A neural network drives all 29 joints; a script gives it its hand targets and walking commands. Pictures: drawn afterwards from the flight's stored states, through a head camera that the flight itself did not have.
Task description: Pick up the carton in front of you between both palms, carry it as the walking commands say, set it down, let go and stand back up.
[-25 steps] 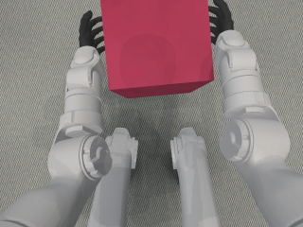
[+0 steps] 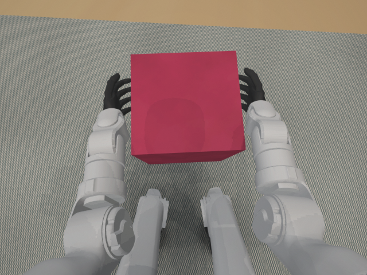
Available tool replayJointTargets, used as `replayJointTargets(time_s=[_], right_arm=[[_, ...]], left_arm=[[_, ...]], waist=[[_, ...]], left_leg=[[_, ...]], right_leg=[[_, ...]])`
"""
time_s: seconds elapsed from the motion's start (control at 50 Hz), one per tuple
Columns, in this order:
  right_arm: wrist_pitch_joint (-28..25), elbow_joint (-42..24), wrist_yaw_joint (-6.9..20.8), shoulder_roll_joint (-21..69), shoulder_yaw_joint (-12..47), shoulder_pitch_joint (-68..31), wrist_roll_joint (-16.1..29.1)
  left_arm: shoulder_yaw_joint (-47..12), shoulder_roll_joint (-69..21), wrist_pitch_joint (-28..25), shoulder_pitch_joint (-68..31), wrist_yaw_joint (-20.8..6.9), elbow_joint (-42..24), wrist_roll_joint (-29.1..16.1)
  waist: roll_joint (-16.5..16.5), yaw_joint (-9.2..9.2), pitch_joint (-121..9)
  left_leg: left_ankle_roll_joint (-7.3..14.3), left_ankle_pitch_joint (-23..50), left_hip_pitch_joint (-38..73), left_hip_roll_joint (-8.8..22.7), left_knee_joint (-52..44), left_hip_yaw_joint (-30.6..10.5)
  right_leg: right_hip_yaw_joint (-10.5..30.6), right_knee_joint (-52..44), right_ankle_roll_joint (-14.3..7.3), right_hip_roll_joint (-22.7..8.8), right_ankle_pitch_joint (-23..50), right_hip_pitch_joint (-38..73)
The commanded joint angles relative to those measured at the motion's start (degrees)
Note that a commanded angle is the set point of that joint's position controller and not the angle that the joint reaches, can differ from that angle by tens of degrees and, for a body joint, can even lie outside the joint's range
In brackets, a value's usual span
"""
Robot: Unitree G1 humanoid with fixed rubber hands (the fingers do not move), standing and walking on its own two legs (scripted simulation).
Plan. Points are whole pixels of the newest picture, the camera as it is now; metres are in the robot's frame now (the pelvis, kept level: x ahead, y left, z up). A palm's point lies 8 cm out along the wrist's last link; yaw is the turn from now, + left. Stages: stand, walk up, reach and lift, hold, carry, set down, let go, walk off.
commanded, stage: reach and lift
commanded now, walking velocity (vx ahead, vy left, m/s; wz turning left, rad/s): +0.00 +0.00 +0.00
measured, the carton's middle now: (184, 118) +0.45 +0.00 -0.12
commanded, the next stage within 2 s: hold in 1.88 s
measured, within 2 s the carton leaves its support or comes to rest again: neither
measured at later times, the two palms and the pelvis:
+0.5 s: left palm (74, 100) +0.40 +0.15 +0.11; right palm (288, 96) +0.40 -0.15 +0.11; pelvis +0.05 +0.00 +0.14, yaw +0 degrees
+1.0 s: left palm out of the picture +0.36 +0.15 +0.23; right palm (360, 82) +0.36 -0.15 +0.23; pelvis +0.07 +0.01 +0.21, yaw -1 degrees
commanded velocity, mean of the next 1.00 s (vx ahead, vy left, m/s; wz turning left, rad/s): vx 0.00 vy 0.00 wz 0.00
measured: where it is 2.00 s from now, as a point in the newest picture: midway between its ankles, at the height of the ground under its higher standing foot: (183, 242)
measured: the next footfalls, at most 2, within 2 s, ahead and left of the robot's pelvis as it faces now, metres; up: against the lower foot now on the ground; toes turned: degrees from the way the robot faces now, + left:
none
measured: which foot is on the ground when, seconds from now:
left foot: down 0.00-1.00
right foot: down 0.00-1.00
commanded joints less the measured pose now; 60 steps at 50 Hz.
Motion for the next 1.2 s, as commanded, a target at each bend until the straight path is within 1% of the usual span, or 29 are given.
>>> replayJointTargets(time_s=[0.0, 0.24, 0.34, 0.44, 0.6, 0.74, 0.8, 0.84, 0.92, 0.96, 1.0, 1.06, 1.1, 1.18], right_arm=[[-2.7, -0.6, 14.1, 66.6, 30.4, -32.3, 9.7], [-4.9, -2.1, 13.4, 68.4, 31.8, -20.3, 7.9], [-5.0, -3.8, 13.5, 68.4, 33.2, -14.8, 7.5], [-4.6, -5.8, 13.8, 67.9, 34.7, -9.1, 7.5], [-1.6, -9.4, 14.6, 67.7, 37.3, -0.6, 8.0], [3.7, -15.6, 15.3, 67.5, 40.8, 4.9, 9.8], [6.5, -18.6, 15.5, 67.0, 41.9, 6.6, 10.4], [8.2, -19.4, 15.5, 66.5, 41.5, 7.4, 10.1], [10.4, -18.0, 15.9, 64.9, 37.8, 7.1, 7.8], [10.7, -16.6, 16.4, 64.9, 35.8, 5.1, 7.2], [10.4, -16.4, 16.9, 65.8, 35.5, 1.9, 7.2], [9.9, -18.0, 17.3, 67.7, 37.3, -2.5, 8.4], [9.7, -18.5, 17.4, 68.6, 38.2, -3.7, 9.0], [10.1, -18.4, 17.3, 68.6, 38.2, -3.4, 9.0]], left_arm=[[-35.2, -61.7, -1.1, -35.9, -16.1, 2.9, -9.4], [-36.9, -62.9, -3.1, -23.4, -16.1, 2.6, -7.4], [-38.2, -63.4, -3.1, -17.3, -16.1, 2.1, -6.9], [-39.9, -63.5, -2.6, -11.1, -16.2, 0.7, -6.5], [-42.9, -63.3, 0.2, -2.1, -16.6, -3.0, -6.8], [-46.5, -63.0, 5.5, 3.4, -17.5, -8.5, -8.5], [-47.4, -62.7, 8.1, 5.3, -18.0, -11.2, -8.9], [-46.7, -62.0, 9.7, 6.2, -18.4, -11.6, -8.7], [-42.7, -60.4, 11.9, 5.8, -19.1, -9.4, -6.6], [-40.9, -60.1, 12.1, 3.8, -19.6, -8.2, -6.0], [-40.4, -60.8, 11.8, 0.5, -20.1, -8.0, -6.1], [-41.8, -62.5, 11.2, -3.9, -20.8, -9.2, -7.0], [-42.9, -63.2, 11.0, -5.5, -21.0, -10.2, -7.5], [-42.8, -62.7, 11.3, -5.2, -20.9, -10.0, -7.4]], waist=[[-3.2, -0.18, -50.0], [-1.8, -0.45, -40.3], [-1.6, -0.64, -36.3], [-1.1, -0.93, -31.6], [-0.6, -1.02, -23.4], [-0.4, -1.08, -15.5], [-0.3, -1.14, -11.9], [-0.3, -1.16, -8.4], [-0.3, -1.07, -0.1], [-0.4, -1.07, 2.1], [-0.6, -1.01, 1.7], [-0.8, -0.81, -2.7], [-0.8, -0.76, -5.4], [-0.9, -0.78, -6.2]], left_leg=[[1.6, 13.7, 30.6, -4.6, -13.3, 8.8], [2.5, 14.7, 44.9, -3.5, -26.8, 5.6], [2.8, 17.2, 52.9, -2.7, -33.0, 4.2], [3.0, 21.3, 61.8, -1.9, -39.5, 2.8], [2.9, 29.0, 75.2, -0.6, -50.0, 1.1], [2.8, 32.0, 84.7, 0.3, -58.6, 0.7], [2.8, 31.7, 87.9, 0.5, -61.9, 1.0], [2.9, 30.1, 88.7, 0.6, -63.6, 1.1], [3.3, 22.3, 87.8, 0.9, -66.3, 1.5], [3.5, 18.0, 86.9, 0.9, -66.7, 1.8], [3.7, 15.4, 86.7, 0.9, -66.5, 2.0], [3.8, 16.0, 87.5, 1.0, -65.4, 2.2], [3.7, 17.0, 88.2, 0.9, -65.0, 2.3], [3.6, 17.7, 88.8, 0.8, -65.2, 2.5]], right_leg=[[-8.3, -14.3, -1.0, 3.8, 15.4, 38.9], [-5.3, -27.6, -1.6, 3.0, 16.3, 53.3], [-4.3, -33.6, -1.8, 2.5, 18.3, 59.5], [-3.6, -39.7, -2.1, 1.9, 21.6, 65.7], [-2.3, -50.1, -2.3, 1.0, 28.3, 77.3], [-2.0, -58.6, -2.1, 0.2, 31.2, 86.9], [-2.1, -62.0, -2.0, -0.1, 31.1, 90.5], [-2.1, -63.7, -2.1, -0.2, 29.4, 91.5], [-2.5, -66.3, -2.4, -0.5, 21.7, 90.4], [-2.9, -66.6, -2.5, -0.5, 17.5, 89.5], [-3.1, -66.4, -2.6, -0.6, 15.1, 89.3], [-3.2, -65.5, -2.6, -0.6, 15.7, 90.7], [-3.2, -65.2, -2.6, -0.5, 16.6, 91.8], [-3.1, -65.4, -2.4, -0.6, 17.4, 92.6]])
